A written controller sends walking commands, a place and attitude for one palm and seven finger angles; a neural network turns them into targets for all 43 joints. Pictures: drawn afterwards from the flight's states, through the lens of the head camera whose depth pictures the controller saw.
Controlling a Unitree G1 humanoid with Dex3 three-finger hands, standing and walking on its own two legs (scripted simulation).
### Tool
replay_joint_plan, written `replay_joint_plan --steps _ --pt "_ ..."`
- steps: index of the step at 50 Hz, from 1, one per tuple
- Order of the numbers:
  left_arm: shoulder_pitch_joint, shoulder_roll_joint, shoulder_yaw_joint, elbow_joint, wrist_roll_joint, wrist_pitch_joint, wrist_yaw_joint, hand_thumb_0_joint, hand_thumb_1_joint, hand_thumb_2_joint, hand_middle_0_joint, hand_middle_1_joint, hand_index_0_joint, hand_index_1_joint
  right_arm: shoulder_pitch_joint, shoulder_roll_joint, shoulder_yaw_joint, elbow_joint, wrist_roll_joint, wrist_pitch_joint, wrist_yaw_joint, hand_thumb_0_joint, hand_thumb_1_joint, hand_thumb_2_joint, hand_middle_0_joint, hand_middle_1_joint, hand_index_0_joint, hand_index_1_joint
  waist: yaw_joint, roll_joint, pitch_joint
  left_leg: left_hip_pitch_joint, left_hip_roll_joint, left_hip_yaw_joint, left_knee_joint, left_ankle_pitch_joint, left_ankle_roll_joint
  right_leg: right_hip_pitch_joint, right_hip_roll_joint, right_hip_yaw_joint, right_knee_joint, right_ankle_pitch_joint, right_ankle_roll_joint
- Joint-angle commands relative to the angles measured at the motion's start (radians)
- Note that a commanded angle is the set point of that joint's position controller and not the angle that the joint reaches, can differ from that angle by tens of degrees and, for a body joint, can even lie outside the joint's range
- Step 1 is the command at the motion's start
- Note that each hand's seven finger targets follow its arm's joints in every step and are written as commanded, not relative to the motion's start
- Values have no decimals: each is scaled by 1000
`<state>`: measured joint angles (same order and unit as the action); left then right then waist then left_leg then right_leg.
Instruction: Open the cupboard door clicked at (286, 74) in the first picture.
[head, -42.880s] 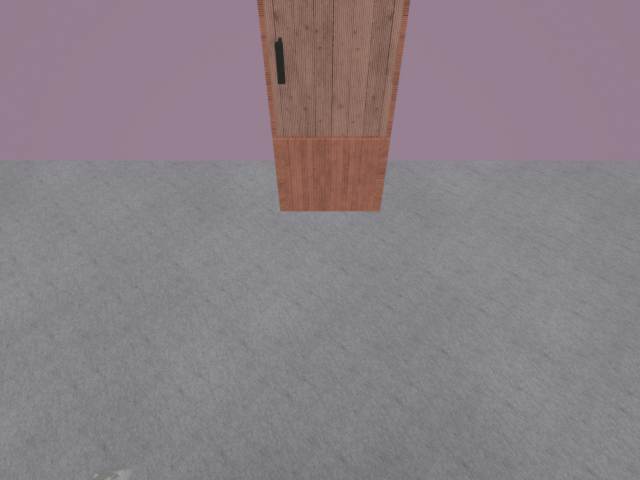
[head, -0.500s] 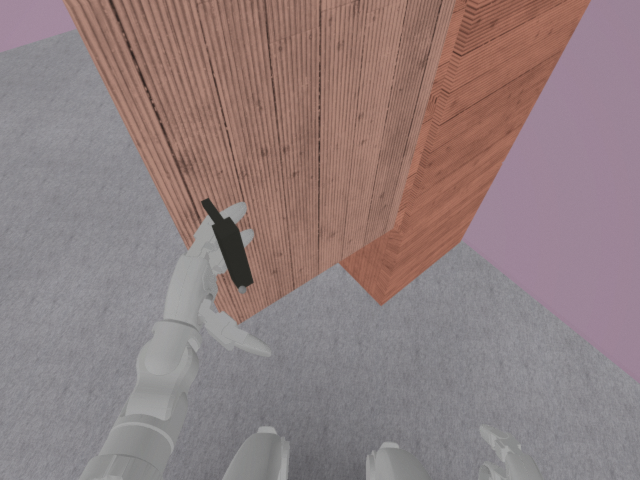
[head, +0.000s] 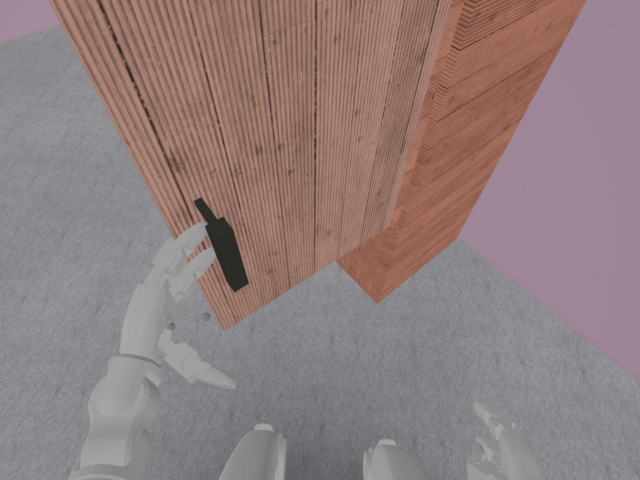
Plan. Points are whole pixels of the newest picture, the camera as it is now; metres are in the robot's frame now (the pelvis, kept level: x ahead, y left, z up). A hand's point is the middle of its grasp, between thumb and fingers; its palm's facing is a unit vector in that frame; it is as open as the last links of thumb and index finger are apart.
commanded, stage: slide the hand sideways off the handle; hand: left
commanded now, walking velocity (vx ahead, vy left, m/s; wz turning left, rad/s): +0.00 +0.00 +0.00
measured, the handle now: (220, 245) +0.39 +0.15 +0.05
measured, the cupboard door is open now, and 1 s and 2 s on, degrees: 87 86 86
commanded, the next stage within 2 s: draw the hand back to the body in 0.48 s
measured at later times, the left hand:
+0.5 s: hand (149, 343) +0.26 +0.21 +0.04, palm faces -0.04 -1.00 -0.05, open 16.3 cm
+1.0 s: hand (103, 343) +0.24 +0.22 +0.11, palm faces -0.04 -1.00 -0.07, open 16.3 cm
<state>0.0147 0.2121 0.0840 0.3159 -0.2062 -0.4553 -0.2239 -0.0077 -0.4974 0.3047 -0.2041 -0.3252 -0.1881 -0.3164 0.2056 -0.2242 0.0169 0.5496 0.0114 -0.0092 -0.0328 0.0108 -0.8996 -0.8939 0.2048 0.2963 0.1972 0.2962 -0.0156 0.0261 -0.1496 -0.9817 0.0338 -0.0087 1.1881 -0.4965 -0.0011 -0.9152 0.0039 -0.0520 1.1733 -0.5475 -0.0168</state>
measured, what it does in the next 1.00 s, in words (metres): stands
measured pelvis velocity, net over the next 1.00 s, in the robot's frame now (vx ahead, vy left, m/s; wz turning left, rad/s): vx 0.01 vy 0.00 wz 0.02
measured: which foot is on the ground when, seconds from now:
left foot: down 0.00-1.00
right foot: down 0.00-1.00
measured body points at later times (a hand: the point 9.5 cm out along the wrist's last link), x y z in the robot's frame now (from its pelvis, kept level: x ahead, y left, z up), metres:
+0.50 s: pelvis +0.00 -0.01 -0.01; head +0.07 -0.01 +0.44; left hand +0.26 +0.26 +0.04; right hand +0.18 -0.26 -0.10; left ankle +0.04 +0.12 -0.64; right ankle +0.01 -0.11 -0.64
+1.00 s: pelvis +0.01 +0.00 +0.03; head +0.04 +0.00 +0.48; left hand +0.23 +0.27 +0.12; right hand +0.19 -0.23 -0.04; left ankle +0.04 +0.12 -0.64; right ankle +0.01 -0.11 -0.64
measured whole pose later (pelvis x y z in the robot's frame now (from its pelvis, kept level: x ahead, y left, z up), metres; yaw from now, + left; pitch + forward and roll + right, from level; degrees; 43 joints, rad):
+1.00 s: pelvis +0.01 +0.00 +0.03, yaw +1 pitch +11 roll -3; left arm 0.33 0.32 0.25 -0.02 -0.35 -0.25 -0.36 -0.01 -0.50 0.31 -0.16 -0.30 -0.15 -0.30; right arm 0.28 -0.25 0.05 0.48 0.05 -0.13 -0.08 0.01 -0.90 -0.89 0.21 0.30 0.20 0.30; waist -0.01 0.06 -0.16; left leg -0.78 0.03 -0.03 1.04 -0.46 0.00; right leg -0.69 0.01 -0.07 0.99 -0.49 -0.01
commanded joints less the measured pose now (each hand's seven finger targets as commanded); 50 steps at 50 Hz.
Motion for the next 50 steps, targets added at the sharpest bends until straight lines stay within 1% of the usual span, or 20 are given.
replay_joint_plan --steps 1,5,6,9,12,13,15,16,17,19,22,24,29,30,32,33,36,41,46,50 --pt "-78 155 153 -217 -62 -56 -10 0 -500 300 -150 -300 -150 -300 -18 -140 -62 -150 3 -52 -15 0 -900 -900 200 300 200 300 21 -10 -307 208 -40 -17 -162 205 16 183 23 26 -174 270 -10" --pt "-53 167 174 -233 -75 -52 -37 0 -500 300 -150 -300 -150 -300 -20 -138 -62 -155 4 -53 -19 0 -900 -900 200 300 200 300 14 -25 -297 190 -41 -9 -144 216 17 191 21 39 -175 302 -3" --pt "-42 190 192 -240 -80 -54 -45 0 -500 300 -150 -300 -150 -300 -19 -141 -61 -159 5 -56 -20 0 -900 -900 200 300 200 300 17 -9 -295 180 -41 -10 -140 217 19 193 22 45 -173 296 -6" --pt "-38 183 187 -249 -92 -56 -71 0 -500 300 -150 -300 -150 -300 -21 -141 -62 -158 7 -63 -24 0 -900 -900 200 300 200 300 5 -2 -274 180 -40 -6 -130 212 19 178 21 51 -178 301 -1" --pt "8 217 231 -262 -115 -57 -101 0 -500 300 -150 -300 -150 -300 -21 -143 -62 -164 8 -73 -28 0 -900 -900 200 300 200 300 19 -3 -294 166 -42 -8 -124 219 19 199 20 60 -176 302 -2" --pt "-6 212 220 -267 -117 -57 -111 0 -500 300 -150 -300 -150 -300 -20 -144 -62 -163 8 -77 -30 0 -900 -900 200 300 200 300 7 -2 -288 163 -41 -6 -115 221 21 193 18 64 -176 311 1" --pt "-3 219 221 -260 -122 -54 -133 0 -500 300 -150 -300 -150 -300 -20 -148 -60 -161 11 -84 -33 0 -900 -900 200 300 200 300 3 16 -263 152 -41 -6 -112 201 20 170 19 69 -182 278 1" --pt "-26 219 213 -268 -129 -53 -145 0 -500 300 -150 -300 -150 -300 -13 -151 -60 -159 11 -90 -36 0 -900 -900 200 300 200 300 -9 2 -264 144 -40 -10 -102 201 25 170 20 72 -180 271 0" --pt "-14 244 239 -267 -130 -53 -155 0 -500 300 -150 -300 -150 -300 -15 -153 -62 -156 12 -95 -38 0 -900 -900 200 300 200 300 3 21 -272 153 -38 -11 -104 207 22 165 20 72 -178 275 -1" --pt "-2 236 236 -251 -147 -43 -180 0 -500 300 -150 -300 -150 -300 -10 -157 -61 -157 13 -105 -42 0 -900 -900 200 300 200 300 -7 -7 -264 137 -39 -11 -96 192 24 162 19 78 -186 256 4" --pt "31 278 290 -254 -166 -36 -209 0 -500 300 -150 -300 -150 -300 -9 -159 -60 -159 15 -120 -45 0 -900 -900 200 300 200 300 12 11 -288 130 -37 -11 -88 213 23 180 18 85 -178 269 1" --pt "-2 248 256 -271 -174 -32 -221 0 -500 300 -150 -300 -150 -300 -9 -160 -60 -156 17 -134 -47 0 -900 -900 200 300 200 300 -3 23 -283 142 -37 -14 -83 205 23 149 20 78 -174 257 2" --pt "-17 242 239 -276 -170 -13 -216 0 -500 300 -150 -300 -150 -300 -7 -167 -59 -157 17 -156 -47 0 -900 -900 200 300 200 300 -5 24 -260 140 -35 -23 -91 161 23 99 24 63 -173 175 -1" --pt "-19 263 249 -327 -166 -9 -208 0 -500 300 -150 -300 -150 -300 -8 -168 -59 -165 19 -159 -47 0 -900 -900 200 300 200 300 8 55 -280 169 -34 -26 -112 156 22 106 25 53 -178 160 -6" --pt "27 306 288 -414 -170 6 -187 0 -500 300 -150 -300 -150 -300 -9 -163 -58 -186 20 -164 -49 0 -900 -900 200 300 200 300 32 62 -337 222 -37 -26 -149 190 23 172 27 49 -194 194 -8" --pt "71 308 295 -428 -168 23 -176 0 -500 300 -150 -300 -150 -300 -6 -158 -55 -192 22 -162 -49 0 -900 -900 200 300 200 300 35 70 -337 242 -38 -23 -166 201 23 188 29 43 -205 210 -7" --pt "120 312 307 -470 -161 64 -142 0 -500 300 -150 -300 -150 -300 -2 -153 -51 -197 26 -156 -52 0 -900 -900 200 300 200 300 27 61 -302 273 -39 -28 -208 204 23 213 37 21 -233 218 -6" --pt "185 247 255 -478 -165 119 -129 0 -500 300 -150 -300 -150 -300 1 -150 -42 -214 33 -154 -55 0 -900 -900 200 300 200 300 5 45 -194 319 -38 -36 -274 178 20 227 42 -6 -294 206 -1" --pt "216 252 249 -528 -169 137 -137 0 -500 300 -150 -300 -150 -300 5 -153 -34 -229 36 -171 -56 0 -900 -900 200 300 200 300 0 41 -150 368 -37 -43 -320 174 18 264 44 -14 -341 207 -1" --pt "230 281 284 -569 -173 149 -139 0 -465 315 -151 -300 -151 -300 8 -152 -30 -231 41 -187 -59 0 -900 -900 200 300 200 300 10 48 -134 409 -35 -46 -358 186 14 300 42 -18 -370 222 0"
